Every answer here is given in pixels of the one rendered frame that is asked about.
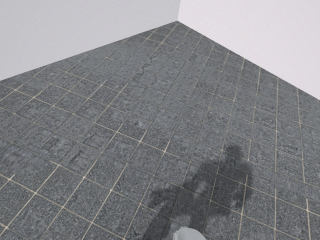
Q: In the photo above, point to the right robot thigh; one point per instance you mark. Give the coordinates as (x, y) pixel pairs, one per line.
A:
(187, 234)

